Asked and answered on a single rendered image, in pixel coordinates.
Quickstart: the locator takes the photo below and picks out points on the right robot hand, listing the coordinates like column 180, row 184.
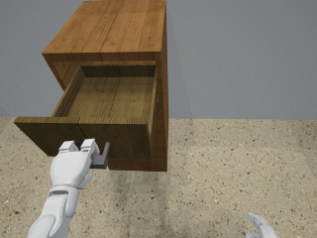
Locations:
column 260, row 223

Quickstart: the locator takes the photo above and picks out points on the left robot forearm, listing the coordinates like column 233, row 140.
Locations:
column 57, row 213

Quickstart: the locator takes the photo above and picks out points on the handle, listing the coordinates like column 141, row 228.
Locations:
column 100, row 162

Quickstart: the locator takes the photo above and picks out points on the drawer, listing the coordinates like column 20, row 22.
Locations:
column 111, row 103

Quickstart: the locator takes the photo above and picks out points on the left robot hand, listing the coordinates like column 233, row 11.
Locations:
column 70, row 166

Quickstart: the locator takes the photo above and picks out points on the cabinet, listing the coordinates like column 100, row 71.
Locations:
column 118, row 32

